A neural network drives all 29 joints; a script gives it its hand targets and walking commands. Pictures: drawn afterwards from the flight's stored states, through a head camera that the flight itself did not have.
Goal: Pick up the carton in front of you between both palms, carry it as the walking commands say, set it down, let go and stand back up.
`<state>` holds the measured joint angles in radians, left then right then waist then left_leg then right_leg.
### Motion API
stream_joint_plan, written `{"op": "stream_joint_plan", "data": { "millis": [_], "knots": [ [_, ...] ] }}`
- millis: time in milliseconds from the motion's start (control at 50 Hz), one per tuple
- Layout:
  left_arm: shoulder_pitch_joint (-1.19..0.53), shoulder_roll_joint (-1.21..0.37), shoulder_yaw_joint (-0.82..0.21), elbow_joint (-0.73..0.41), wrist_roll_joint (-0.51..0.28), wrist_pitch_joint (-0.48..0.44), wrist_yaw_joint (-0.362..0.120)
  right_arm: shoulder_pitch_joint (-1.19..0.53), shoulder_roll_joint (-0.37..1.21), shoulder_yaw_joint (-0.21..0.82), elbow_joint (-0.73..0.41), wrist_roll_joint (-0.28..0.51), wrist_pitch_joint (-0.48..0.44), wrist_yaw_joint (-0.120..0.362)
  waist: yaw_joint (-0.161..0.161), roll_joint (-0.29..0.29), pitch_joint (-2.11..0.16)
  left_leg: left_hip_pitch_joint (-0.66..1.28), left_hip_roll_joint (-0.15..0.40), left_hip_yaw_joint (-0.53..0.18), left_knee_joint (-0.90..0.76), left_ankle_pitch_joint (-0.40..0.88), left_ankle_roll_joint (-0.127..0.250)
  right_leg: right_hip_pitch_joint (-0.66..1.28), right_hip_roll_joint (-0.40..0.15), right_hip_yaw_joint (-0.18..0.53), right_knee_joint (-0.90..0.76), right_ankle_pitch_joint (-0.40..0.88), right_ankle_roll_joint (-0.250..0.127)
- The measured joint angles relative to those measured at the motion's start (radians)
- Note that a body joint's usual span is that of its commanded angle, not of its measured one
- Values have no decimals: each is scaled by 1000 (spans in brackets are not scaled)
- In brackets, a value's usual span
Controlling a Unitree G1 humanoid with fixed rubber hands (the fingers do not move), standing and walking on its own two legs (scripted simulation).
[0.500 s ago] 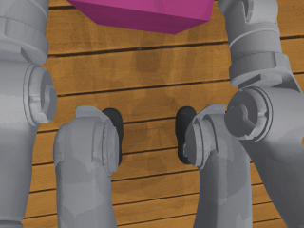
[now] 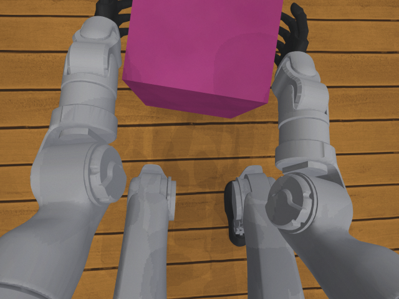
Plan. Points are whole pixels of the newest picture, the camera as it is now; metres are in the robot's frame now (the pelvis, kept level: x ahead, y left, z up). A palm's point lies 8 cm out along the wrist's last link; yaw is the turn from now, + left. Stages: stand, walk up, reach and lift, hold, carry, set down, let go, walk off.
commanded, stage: reach and lift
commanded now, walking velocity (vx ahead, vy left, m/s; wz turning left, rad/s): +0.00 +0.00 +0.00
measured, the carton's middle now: (199, 53) +0.54 +0.03 -0.14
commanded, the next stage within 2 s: none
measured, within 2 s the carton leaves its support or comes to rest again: neither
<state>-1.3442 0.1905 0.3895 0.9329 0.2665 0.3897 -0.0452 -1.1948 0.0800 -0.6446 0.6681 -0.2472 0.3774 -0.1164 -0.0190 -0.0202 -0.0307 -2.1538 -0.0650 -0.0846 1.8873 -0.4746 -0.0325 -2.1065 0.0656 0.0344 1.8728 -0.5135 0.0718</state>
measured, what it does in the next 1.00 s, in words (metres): rises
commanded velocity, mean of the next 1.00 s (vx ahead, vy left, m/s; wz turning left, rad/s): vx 0.00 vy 0.00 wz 0.00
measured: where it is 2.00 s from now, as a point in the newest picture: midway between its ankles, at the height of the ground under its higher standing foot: (197, 223)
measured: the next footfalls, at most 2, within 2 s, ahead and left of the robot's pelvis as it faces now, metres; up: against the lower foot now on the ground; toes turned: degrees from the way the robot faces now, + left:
none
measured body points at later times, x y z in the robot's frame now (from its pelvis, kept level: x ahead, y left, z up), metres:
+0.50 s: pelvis +0.03 +0.00 +0.11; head +0.25 +0.03 +0.50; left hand +0.51 +0.17 +0.06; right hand +0.50 -0.13 +0.06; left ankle +0.12 +0.12 -0.42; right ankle +0.12 -0.14 -0.42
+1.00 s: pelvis +0.07 -0.01 +0.24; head +0.18 +0.01 +0.68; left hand +0.45 +0.16 +0.21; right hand +0.45 -0.14 +0.22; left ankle +0.12 +0.12 -0.42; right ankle +0.12 -0.14 -0.42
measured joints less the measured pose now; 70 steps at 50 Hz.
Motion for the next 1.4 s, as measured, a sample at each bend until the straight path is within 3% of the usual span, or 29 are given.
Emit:
{"op": "stream_joint_plan", "data": {
  "millis": [120, 320, 700, 1140, 1400],
  "knots": [
    [51, -50, 26, -87, 22, 16, -1, 42, 0, 18, -69, 10, 27, 18, 0, -2, -27, 48, 12, 10, -84, 21, 6, 40, 6, 13, -83, 30, 3],
    [230, -114, 8, -251, -9, 65, 8, 177, 23, 84, -146, 31, 54, 29, 1, -12, -100, 191, 16, 20, -212, 13, 7, 177, -3, 24, -204, 22, -6],
    [545, -234, 11, -292, 8, 25, 30, 463, 58, 144, -125, 14, 17, 65, 4, -4, -201, 644, 28, 26, -543, 36, 14, 620, -17, 36, -530, 51, -26],
    [900, -313, -45, -421, -3, 43, 27, 777, 104, 262, -200, -6, 41, 85, 19, 3, -114, 1374, 43, 18, -1062, 150, 12, 1342, -36, 37, -1037, 163, -55],
    [1070, -346, -123, -564, -2, 163, 46, 907, 78, 367, -285, -2, 160, 109, 19, 12, -46, 1829, 52, 15, -1372, 244, 16, 1798, -47, 38, -1349, 259, -59]
  ]
}}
